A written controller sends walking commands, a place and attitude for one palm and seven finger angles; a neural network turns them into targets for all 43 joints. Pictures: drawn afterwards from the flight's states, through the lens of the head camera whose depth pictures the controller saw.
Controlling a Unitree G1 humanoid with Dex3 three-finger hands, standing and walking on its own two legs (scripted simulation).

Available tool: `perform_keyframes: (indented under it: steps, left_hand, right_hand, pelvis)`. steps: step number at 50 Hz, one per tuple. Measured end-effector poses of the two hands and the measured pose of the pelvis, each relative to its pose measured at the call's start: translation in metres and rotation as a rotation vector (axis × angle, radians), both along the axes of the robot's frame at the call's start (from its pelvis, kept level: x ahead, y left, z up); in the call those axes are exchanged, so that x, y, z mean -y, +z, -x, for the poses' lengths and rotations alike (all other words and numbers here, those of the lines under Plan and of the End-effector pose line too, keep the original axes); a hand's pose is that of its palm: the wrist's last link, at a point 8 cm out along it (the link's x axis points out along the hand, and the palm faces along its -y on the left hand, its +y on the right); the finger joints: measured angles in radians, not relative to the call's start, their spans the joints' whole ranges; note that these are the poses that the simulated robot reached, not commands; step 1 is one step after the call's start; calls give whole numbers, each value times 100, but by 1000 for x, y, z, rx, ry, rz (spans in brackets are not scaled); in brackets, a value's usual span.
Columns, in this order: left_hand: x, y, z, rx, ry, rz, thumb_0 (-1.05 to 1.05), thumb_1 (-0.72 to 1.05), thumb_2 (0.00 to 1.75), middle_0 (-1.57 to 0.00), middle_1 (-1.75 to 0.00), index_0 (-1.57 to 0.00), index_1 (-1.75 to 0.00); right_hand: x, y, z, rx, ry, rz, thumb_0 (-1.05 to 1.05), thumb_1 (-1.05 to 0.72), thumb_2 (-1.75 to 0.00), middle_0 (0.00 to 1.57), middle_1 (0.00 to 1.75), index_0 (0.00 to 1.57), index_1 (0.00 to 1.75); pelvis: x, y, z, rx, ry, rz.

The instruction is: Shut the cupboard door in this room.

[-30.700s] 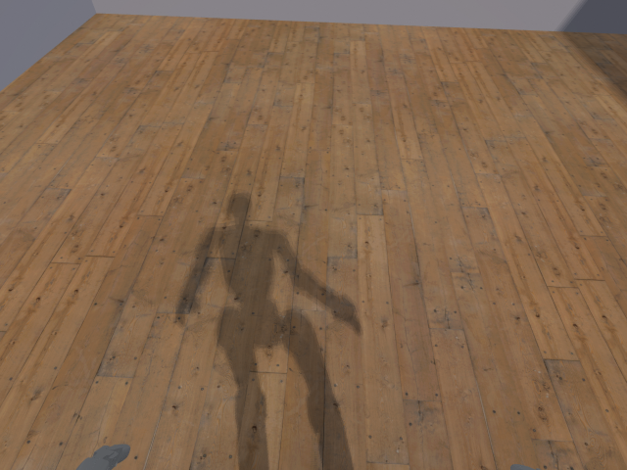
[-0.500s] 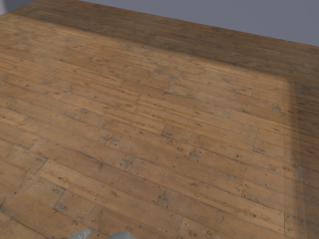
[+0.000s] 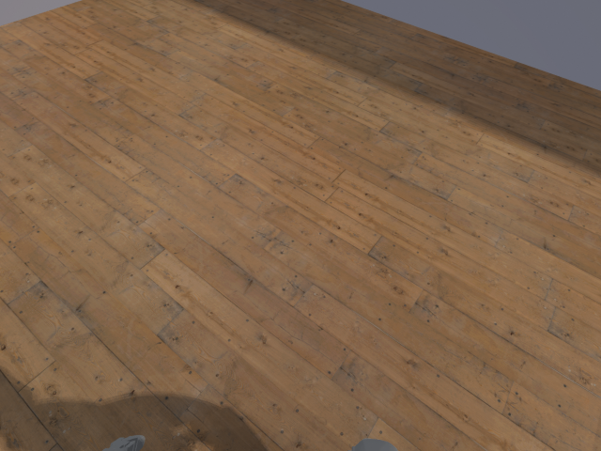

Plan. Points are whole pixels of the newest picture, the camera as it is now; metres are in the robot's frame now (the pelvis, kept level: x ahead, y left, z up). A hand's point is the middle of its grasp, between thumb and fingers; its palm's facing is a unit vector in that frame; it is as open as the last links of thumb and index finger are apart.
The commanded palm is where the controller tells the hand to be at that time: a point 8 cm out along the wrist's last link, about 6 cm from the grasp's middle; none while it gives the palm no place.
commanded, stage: walk to a spot facing it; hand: left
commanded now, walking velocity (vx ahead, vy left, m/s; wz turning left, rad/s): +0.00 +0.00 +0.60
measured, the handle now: out of the picture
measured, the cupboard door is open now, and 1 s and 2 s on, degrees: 78 78 78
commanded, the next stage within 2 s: none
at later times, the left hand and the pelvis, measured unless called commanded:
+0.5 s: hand out of the picture -0.03 +0.16 -0.16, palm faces +0.34 -0.91 -0.25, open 7.4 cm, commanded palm none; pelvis -0.03 -0.05 +0.00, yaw +21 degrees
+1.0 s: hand out of the picture -0.05 +0.22 -0.15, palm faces +0.58 -0.76 -0.29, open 7.4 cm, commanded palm none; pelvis -0.03 -0.03 -0.01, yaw +37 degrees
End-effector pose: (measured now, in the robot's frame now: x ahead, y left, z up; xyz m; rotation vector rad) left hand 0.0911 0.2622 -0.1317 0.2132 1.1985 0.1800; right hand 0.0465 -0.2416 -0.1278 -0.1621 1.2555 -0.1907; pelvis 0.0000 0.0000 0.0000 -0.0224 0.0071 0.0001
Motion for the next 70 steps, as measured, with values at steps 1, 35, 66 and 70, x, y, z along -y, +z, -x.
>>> perform_keyframes:
  steps: [1,35,66,70]
  left_hand:
    - [4,2,-1,15,4,0,1,91,90,-19,-30,-20,-30]
    - [22,-21,236,-165,529,31,1,90,90,-20,-30,-20,-30]
    - [92,8,248,9,832,-1,1,90,90,-20,-30,-21,-30]
    - [101,-9,290,-27,920,36,1,90,90,-20,-30,-21,-30]
  right_hand:
    - [3,-2,2,-7,6,-5,0,-90,-90,20,30,21,30]
    - [-46,7,-127,117,567,38,0,-91,-90,20,30,20,30]
    - [-65,-12,-170,-59,867,22,1,-91,-90,20,30,20,30]
    - [-104,-8,-175,-16,962,39,1,-91,-90,20,30,20,30]
  pelvis:
    - [3,-1,2,0,13,-1]
    - [16,-10,44,-18,471,-19]
    - [41,-2,22,-5,876,-50]
    - [32,-9,34,-5,935,-32]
